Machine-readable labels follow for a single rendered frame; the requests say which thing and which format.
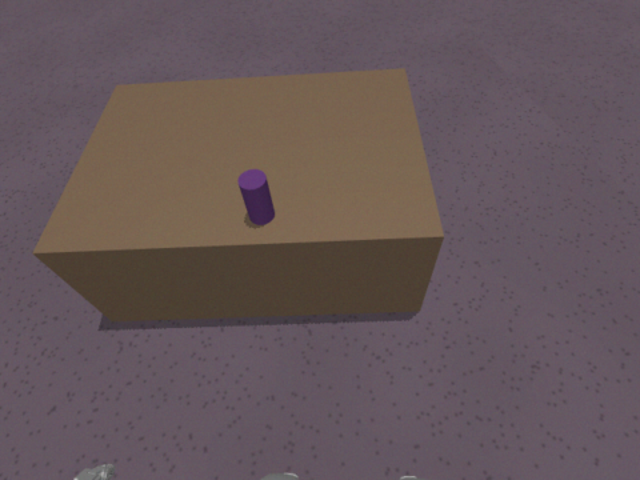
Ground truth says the left robot hand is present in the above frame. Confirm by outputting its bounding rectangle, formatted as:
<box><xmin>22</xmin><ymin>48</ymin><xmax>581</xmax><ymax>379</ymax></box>
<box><xmin>74</xmin><ymin>464</ymin><xmax>115</xmax><ymax>480</ymax></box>

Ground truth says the can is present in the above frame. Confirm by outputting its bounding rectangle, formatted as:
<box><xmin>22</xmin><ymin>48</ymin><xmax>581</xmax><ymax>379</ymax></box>
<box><xmin>238</xmin><ymin>169</ymin><xmax>275</xmax><ymax>225</ymax></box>

